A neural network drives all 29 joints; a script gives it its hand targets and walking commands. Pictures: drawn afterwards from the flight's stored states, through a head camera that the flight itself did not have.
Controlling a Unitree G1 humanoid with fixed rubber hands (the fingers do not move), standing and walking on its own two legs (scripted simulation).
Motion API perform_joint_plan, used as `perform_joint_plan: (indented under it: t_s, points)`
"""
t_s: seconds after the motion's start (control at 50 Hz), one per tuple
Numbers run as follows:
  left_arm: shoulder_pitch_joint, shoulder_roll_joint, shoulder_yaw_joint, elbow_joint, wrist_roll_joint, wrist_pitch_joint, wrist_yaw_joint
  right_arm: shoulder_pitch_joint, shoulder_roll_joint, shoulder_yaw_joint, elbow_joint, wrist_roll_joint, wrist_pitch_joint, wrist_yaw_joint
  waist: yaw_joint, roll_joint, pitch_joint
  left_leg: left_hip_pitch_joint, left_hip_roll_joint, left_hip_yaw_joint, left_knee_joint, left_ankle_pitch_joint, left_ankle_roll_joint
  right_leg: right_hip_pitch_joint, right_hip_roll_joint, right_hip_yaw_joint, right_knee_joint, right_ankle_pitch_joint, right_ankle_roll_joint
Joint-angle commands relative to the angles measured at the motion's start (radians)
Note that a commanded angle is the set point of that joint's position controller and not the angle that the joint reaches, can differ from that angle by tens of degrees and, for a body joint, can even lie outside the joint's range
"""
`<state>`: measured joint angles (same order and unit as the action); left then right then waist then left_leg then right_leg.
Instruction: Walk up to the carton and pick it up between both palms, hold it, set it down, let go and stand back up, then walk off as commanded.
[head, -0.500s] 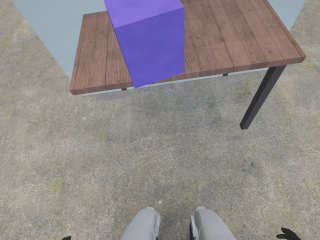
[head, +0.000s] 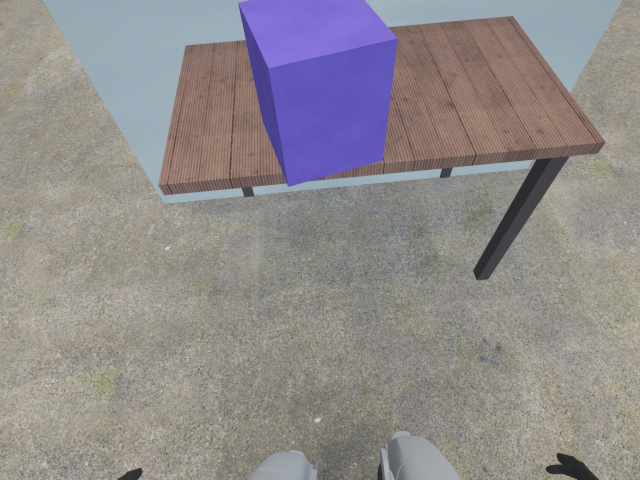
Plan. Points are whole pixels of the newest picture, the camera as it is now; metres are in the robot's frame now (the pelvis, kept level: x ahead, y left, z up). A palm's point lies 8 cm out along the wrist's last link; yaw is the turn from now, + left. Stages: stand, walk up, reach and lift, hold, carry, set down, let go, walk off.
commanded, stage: walk off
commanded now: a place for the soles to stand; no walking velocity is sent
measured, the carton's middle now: (316, 88) +0.75 +0.03 +0.02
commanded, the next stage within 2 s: stand in 0.16 s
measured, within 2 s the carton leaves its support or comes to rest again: neither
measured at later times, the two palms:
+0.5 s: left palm out of the picture +0.08 +0.30 -0.10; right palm out of the picture +0.09 -0.30 -0.10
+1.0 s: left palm out of the picture +0.07 +0.30 -0.08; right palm out of the picture +0.09 -0.30 -0.09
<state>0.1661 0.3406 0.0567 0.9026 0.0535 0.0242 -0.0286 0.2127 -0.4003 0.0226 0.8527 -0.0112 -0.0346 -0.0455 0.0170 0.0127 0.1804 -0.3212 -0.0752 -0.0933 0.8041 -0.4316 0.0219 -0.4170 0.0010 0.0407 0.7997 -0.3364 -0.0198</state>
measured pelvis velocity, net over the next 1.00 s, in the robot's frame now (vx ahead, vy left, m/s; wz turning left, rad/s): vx -0.01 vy -0.01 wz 0.01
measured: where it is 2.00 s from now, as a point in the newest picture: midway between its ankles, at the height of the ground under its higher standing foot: outside the picture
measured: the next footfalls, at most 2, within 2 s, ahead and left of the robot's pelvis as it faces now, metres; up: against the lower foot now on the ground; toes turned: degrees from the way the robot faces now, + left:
none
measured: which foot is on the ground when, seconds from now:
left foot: down 0.00-1.00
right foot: down 0.00-1.00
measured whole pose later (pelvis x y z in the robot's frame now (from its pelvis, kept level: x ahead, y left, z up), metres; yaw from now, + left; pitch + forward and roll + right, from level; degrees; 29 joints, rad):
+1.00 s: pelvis -0.01 -0.01 +0.02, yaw +0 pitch -3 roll +1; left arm 0.17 0.34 0.06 0.92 0.05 0.00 -0.02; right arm 0.21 -0.40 0.02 0.85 -0.01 -0.04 -0.01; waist 0.02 0.01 0.10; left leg -0.26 -0.07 -0.10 0.65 -0.33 0.02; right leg -0.36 -0.01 0.04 0.67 -0.25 -0.02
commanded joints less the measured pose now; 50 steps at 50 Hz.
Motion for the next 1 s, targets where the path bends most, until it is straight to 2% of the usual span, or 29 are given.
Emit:
perform_joint_plan:
  t_s: [0.0, 0.04, 0.06, 0.08, 0.1, 0.14, 0.16, 0.2, 0.22, 0.24, 0.26, 0.28, 0.32, 0.34, 0.36, 0.38, 0.44, 0.54, 0.62, 0.66, 0.7, 0.72, 0.74, 0.76, 0.82, 0.9, 0.92, 0.96, 0.98]
  points:
    - [-0.069, 0.266, 0.065, -0.100, -0.042, -0.026, 0.010, 0.131, -0.226, -0.118, 0.031, 0.006, -0.040, -0.009, -0.034, -0.084, -0.283, 0.092, 0.116, -0.113, -0.215, 0.102, 0.054, 0.126, -0.153, 0.146, -0.191, 0.138, -0.139]
    - [-0.053, 0.245, 0.056, -0.095, -0.043, -0.021, 0.014, 0.075, -0.285, -0.118, 0.006, -0.007, -0.048, -0.008, -0.009, -0.014, -0.245, 0.056, 0.278, -0.411, -0.355, 0.188, 0.145, 0.064, -0.031, 0.030, -0.036, 0.035, -0.033]
    - [-0.053, 0.238, 0.061, -0.091, -0.045, -0.020, 0.018, 0.062, -0.306, -0.122, 0.001, -0.010, -0.047, -0.007, 0.000, 0.068, -0.217, 0.043, 0.324, -0.483, -0.358, 0.217, 0.174, 0.033, -0.017, 0.022, 0.003, -0.086, -0.016]
    - [-0.047, 0.240, 0.061, -0.100, -0.039, -0.019, 0.019, 0.034, -0.310, -0.125, -0.008, -0.011, -0.048, -0.009, 0.010, 0.058, -0.187, 0.026, 0.338, -0.495, -0.355, 0.237, 0.200, 0.010, -0.005, 0.036, 0.014, -0.195, -0.022]
    - [-0.045, 0.242, 0.068, -0.095, -0.033, -0.030, 0.019, 0.028, -0.301, -0.119, -0.016, -0.010, -0.047, -0.011, 0.015, 0.027, -0.175, 0.011, 0.329, -0.447, -0.311, 0.318, 0.193, 0.045, -0.024, 0.037, -0.016, -0.149, -0.028]
    - [0.002, 0.273, 0.068, -0.078, -0.040, -0.039, 0.013, -0.038, -0.271, -0.102, -0.052, -0.004, -0.042, -0.010, 0.047, -0.028, -0.212, -0.087, 0.232, -0.313, -0.237, 0.297, 0.117, 0.192, -0.051, 0.076, -0.165, 0.040, -0.050]
    - [0.022, 0.219, 0.062, -0.014, -0.064, -0.049, 0.016, -0.063, -0.218, -0.086, -0.033, -0.006, -0.038, 0.003, 0.037, 0.082, -0.303, -0.103, 0.141, -0.222, -0.208, 0.199, 0.058, 0.329, -0.104, 0.195, -0.219, 0.091, -0.105]
    - [-0.011, 0.296, 0.069, -0.019, -0.053, -0.070, 0.017, -0.041, -0.171, -0.070, -0.038, -0.006, -0.029, 0.007, 0.011, -0.083, -0.277, -0.064, 0.045, -0.061, -0.033, 0.050, 0.022, 0.233, -0.270, 0.393, -0.371, -0.020, -0.183]
    - [-0.033, 0.323, 0.076, -0.007, -0.052, -0.078, 0.019, -0.009, -0.191, -0.074, -0.014, -0.005, -0.029, 0.007, -0.003, -0.106, -0.274, -0.066, 0.054, -0.030, -0.047, -0.072, 0.017, 0.240, -0.302, 0.418, -0.373, -0.032, -0.205]
    - [-0.064, 0.296, 0.060, -0.024, -0.045, -0.072, 0.021, 0.017, -0.185, -0.068, -0.024, -0.010, -0.030, 0.012, -0.021, -0.122, -0.270, -0.039, 0.072, -0.028, -0.094, -0.092, 0.013, 0.213, -0.262, 0.363, -0.347, -0.040, -0.181]
    - [-0.082, 0.289, 0.062, -0.019, -0.048, -0.070, 0.022, 0.050, -0.186, -0.077, 0.007, -0.002, -0.032, 0.017, -0.027, -0.065, -0.263, 0.024, 0.076, -0.036, -0.161, 0.102, 0.011, 0.172, -0.219, 0.280, -0.318, 0.034, -0.147]
    - [-0.097, 0.259, 0.054, -0.016, -0.055, -0.066, 0.026, 0.061, -0.177, -0.070, 0.011, -0.003, -0.037, 0.018, -0.032, -0.093, -0.311, 0.079, 0.100, -0.077, -0.210, 0.221, 0.026, 0.185, -0.174, 0.211, -0.256, 0.145, -0.119]
    - [-0.092, 0.229, 0.050, -0.017, -0.074, -0.060, 0.033, -0.013, -0.222, -0.074, -0.003, -0.014, -0.043, 0.014, -0.003, 0.035, -0.304, 0.054, 0.158, -0.197, -0.293, 0.285, 0.057, 0.210, -0.075, 0.093, -0.153, 0.253, -0.062]
    - [-0.090, 0.231, 0.043, -0.012, -0.080, -0.053, 0.034, -0.023, -0.244, -0.070, -0.011, -0.012, -0.046, 0.019, 0.006, -0.001, -0.290, 0.024, 0.185, -0.240, -0.302, 0.329, 0.074, 0.234, -0.064, 0.072, -0.137, 0.261, -0.049]
    - [-0.058, 0.225, 0.051, -0.004, -0.067, -0.055, 0.032, -0.042, -0.217, -0.069, -0.018, -0.006, -0.047, 0.015, 0.014, 0.025, -0.340, 0.013, 0.173, -0.223, -0.277, 0.266, 0.064, 0.283, -0.073, 0.096, -0.152, 0.220, -0.061]
    - [-0.058, 0.251, 0.060, 0.009, -0.075, -0.050, 0.031, -0.039, -0.220, -0.066, -0.008, -0.008, -0.040, 0.014, 0.006, -0.020, -0.323, -0.002, 0.163, -0.218, -0.278, 0.239, 0.066, 0.259, -0.079, 0.109, -0.165, 0.184, -0.069]
    - [-0.048, 0.227, 0.042, 0.012, -0.059, -0.065, 0.022, -0.059, -0.224, -0.067, -0.008, -0.012, -0.030, 0.014, 0.005, 0.047, -0.251, -0.036, 0.148, -0.198, -0.295, 0.212, 0.047, 0.235, -0.080, 0.121, -0.184, 0.178, -0.071]
    - [-0.102, 0.216, 0.039, 0.007, -0.061, -0.064, 0.021, -0.074, -0.201, -0.065, 0.003, -0.007, -0.032, 0.016, -0.001, -0.023, -0.238, -0.008, 0.159, -0.202, -0.342, 0.131, 0.040, 0.209, -0.086, 0.131, -0.239, 0.130, -0.072]
    - [-0.085, 0.228, 0.036, 0.005, -0.060, -0.070, 0.024, -0.081, -0.180, -0.055, -0.015, -0.012, -0.041, 0.032, -0.002, 0.017, -0.280, 0.023, 0.146, -0.196, -0.344, 0.125, 0.036, 0.229, -0.093, 0.127, -0.266, 0.082, -0.064]
    - [-0.078, 0.251, 0.042, 0.021, -0.067, -0.059, 0.019, -0.046, -0.193, -0.059, 0.016, -0.004, -0.030, 0.026, 0.004, -0.064, -0.207, 0.003, 0.131, -0.179, -0.340, 0.108, 0.031, 0.180, -0.107, 0.156, -0.317, 0.034, -0.069]
    - [-0.091, 0.235, 0.036, 0.011, -0.060, -0.062, 0.021, -0.042, -0.194, -0.062, -0.001, -0.009, -0.030, 0.028, -0.010, 0.012, -0.240, 0.033, 0.116, -0.155, -0.335, 0.098, 0.032, 0.185, -0.121, 0.174, -0.338, -0.026, -0.069]
    - [-0.105, 0.247, 0.042, 0.016, -0.058, -0.065, 0.023, -0.038, -0.199, -0.060, 0.023, -0.005, -0.026, 0.024, -0.006, -0.025, -0.227, 0.023, 0.126, -0.175, -0.372, 0.065, 0.033, 0.189, -0.107, 0.151, -0.323, -0.044, -0.067]
    - [-0.131, 0.205, 0.021, -0.002, -0.063, -0.064, 0.018, -0.042, -0.197, -0.054, 0.015, -0.002, -0.026, 0.024, -0.006, -0.056, -0.221, 0.008, 0.132, -0.176, -0.373, 0.053, 0.034, 0.190, -0.109, 0.151, -0.342, -0.045, -0.062]
    - [-0.115, 0.208, 0.029, -0.004, -0.069, -0.067, 0.013, -0.046, -0.199, -0.054, 0.020, -0.009, -0.031, 0.023, -0.010, 0.006, -0.236, 0.020, 0.145, -0.191, -0.384, 0.092, 0.038, 0.192, -0.095, 0.142, -0.308, 0.027, -0.052]
    - [-0.084, 0.223, 0.031, 0.016, -0.062, -0.069, 0.017, -0.066, -0.188, -0.055, 0.012, -0.005, -0.040, 0.027, 0.014, -0.034, -0.282, 0.023, 0.144, -0.195, -0.402, 0.067, 0.036, 0.231, -0.104, 0.144, -0.333, -0.002, -0.063]
    - [-0.098, 0.215, 0.028, 0.011, -0.068, -0.066, 0.019, -0.069, -0.179, -0.050, 0.014, -0.004, -0.036, 0.024, 0.005, -0.028, -0.278, 0.034, 0.150, -0.189, -0.409, 0.180, 0.033, 0.269, -0.090, 0.111, -0.312, 0.144, -0.046]
    - [-0.095, 0.214, 0.034, 0.008, -0.062, -0.069, 0.021, -0.084, -0.191, -0.052, 0.018, -0.003, -0.034, 0.023, 0.014, 0.012, -0.265, 0.027, 0.151, -0.179, -0.400, 0.196, 0.035, 0.261, -0.103, 0.122, -0.313, 0.173, -0.056]
    - [-0.116, 0.208, 0.025, 0.023, -0.065, -0.063, 0.022, -0.037, -0.201, -0.055, 0.023, 0.000, -0.030, 0.029, -0.027, -0.063, -0.295, 0.077, 0.139, -0.145, -0.377, 0.197, 0.021, 0.251, -0.111, 0.116, -0.335, 0.172, -0.053]
    - [-0.098, 0.222, 0.030, 0.012, -0.068, -0.065, 0.027, -0.058, -0.192, -0.050, 0.013, 0.002, -0.028, 0.029, -0.015, -0.010, -0.302, 0.063, 0.144, -0.158, -0.404, 0.210, 0.031, 0.269, -0.114, 0.119, -0.332, 0.157, -0.052]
